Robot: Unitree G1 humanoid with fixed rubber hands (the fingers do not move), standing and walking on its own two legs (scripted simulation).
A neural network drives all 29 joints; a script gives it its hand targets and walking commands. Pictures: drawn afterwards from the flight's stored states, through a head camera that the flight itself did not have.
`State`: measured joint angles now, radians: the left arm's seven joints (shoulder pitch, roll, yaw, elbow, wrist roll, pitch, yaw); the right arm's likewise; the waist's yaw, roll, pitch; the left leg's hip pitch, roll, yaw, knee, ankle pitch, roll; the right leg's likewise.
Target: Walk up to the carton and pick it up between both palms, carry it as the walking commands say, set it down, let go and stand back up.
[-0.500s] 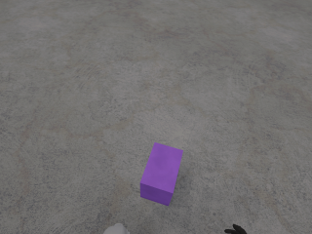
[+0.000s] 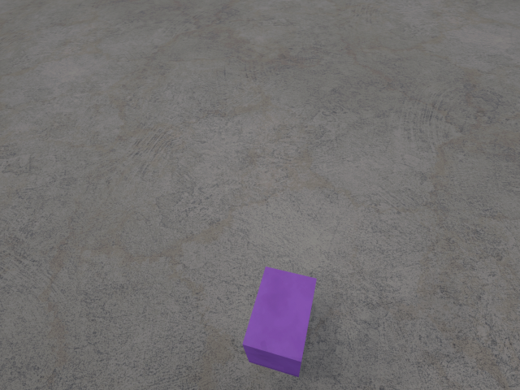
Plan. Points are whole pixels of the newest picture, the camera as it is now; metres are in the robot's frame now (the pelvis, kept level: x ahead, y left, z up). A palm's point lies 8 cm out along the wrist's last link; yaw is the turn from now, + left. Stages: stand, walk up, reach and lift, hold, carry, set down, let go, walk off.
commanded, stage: walk up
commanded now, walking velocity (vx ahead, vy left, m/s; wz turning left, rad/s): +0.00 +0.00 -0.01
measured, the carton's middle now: (282, 321) +0.42 -0.02 -0.66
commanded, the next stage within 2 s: stand in 1.48 s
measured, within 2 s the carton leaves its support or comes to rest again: neither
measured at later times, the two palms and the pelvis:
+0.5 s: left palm out of the picture +0.08 +0.32 -0.13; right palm out of the picture +0.03 -0.17 -0.13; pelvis -0.02 +0.08 -0.01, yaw -9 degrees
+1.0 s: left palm out of the picture +0.07 +0.27 -0.11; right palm out of the picture -0.03 -0.21 -0.14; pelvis -0.04 +0.04 -0.01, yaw -11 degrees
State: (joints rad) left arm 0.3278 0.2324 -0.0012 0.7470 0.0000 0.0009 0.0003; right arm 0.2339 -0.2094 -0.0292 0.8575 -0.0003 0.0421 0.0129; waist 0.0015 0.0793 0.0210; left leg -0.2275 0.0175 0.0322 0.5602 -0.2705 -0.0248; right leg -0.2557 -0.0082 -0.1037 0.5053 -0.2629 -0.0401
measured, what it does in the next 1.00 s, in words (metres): steps on the spot: left foot, then right foot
